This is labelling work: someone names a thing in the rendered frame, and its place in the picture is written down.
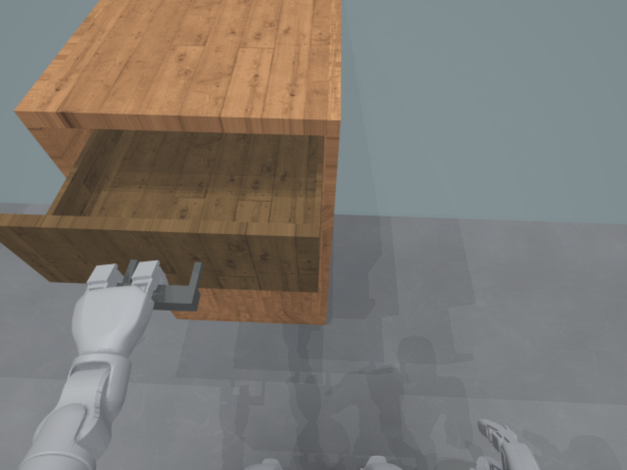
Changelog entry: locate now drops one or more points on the left robot forearm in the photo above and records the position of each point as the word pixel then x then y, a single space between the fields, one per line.
pixel 79 429

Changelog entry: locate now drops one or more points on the handle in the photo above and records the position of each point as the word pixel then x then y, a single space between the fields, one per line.
pixel 172 297

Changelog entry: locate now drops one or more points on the robot right shin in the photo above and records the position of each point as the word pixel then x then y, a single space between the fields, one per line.
pixel 376 459

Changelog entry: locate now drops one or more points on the robot left hand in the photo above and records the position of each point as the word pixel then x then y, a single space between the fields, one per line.
pixel 113 319

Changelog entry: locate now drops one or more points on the cabinet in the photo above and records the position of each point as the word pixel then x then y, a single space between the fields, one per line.
pixel 228 66

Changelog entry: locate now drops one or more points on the robot right hand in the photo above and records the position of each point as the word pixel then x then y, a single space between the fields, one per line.
pixel 515 456

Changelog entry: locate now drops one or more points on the drawer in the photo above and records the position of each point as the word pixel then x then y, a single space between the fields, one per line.
pixel 247 206

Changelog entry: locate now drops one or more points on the robot left shin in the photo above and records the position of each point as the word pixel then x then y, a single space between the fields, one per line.
pixel 271 461

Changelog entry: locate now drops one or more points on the robot shin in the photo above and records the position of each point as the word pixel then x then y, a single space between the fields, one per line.
pixel 376 459
pixel 271 461

